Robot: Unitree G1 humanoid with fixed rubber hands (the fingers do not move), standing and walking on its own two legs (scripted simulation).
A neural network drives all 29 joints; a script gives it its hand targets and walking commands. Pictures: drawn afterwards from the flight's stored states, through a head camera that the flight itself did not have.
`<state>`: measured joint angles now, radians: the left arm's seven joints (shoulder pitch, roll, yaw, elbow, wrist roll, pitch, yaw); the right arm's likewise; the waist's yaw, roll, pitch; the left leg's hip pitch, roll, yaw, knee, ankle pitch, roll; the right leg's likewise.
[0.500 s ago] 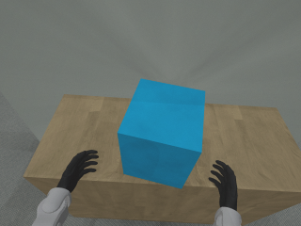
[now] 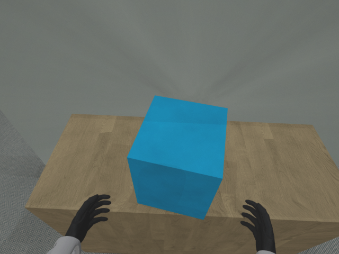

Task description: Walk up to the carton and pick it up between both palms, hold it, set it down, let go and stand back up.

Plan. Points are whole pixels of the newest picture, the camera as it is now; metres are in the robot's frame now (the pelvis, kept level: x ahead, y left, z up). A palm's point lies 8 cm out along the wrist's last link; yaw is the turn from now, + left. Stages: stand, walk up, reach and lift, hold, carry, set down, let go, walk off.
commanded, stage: set down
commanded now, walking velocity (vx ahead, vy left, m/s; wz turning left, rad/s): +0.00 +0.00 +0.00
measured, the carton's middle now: (179, 158) +0.36 +0.01 -0.02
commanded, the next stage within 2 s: let go in 0.86 s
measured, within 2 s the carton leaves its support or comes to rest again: neither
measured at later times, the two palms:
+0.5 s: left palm (81, 240) +0.15 +0.23 -0.06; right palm (271, 250) +0.15 -0.21 -0.06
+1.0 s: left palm (89, 242) +0.15 +0.21 -0.08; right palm out of the picture +0.14 -0.24 -0.08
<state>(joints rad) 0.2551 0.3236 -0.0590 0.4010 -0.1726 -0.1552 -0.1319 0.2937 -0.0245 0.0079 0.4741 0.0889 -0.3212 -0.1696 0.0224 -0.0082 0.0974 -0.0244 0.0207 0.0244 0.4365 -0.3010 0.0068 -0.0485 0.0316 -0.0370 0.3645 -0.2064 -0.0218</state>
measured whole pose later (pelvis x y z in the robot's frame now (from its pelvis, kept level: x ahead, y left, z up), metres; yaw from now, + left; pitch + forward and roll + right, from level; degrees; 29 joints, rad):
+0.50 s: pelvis +0.00 -0.01 +0.00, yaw +0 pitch -5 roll -1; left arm 0.25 0.28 -0.02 0.47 -0.10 -0.03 -0.10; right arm 0.28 -0.09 0.00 0.56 0.05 -0.26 -0.10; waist 0.02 0.00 0.09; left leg -0.02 0.02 0.03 0.38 -0.27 -0.01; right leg -0.06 0.03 -0.04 0.35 -0.20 -0.03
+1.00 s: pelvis +0.00 -0.02 +0.00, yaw -1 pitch -4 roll +0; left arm 0.19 0.22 0.00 0.54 -0.02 0.10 -0.01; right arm 0.19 -0.17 -0.04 0.70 -0.01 -0.20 0.00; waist 0.01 0.00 0.09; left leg -0.05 0.03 0.04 0.37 -0.26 -0.01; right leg -0.10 0.04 -0.02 0.36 -0.19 -0.04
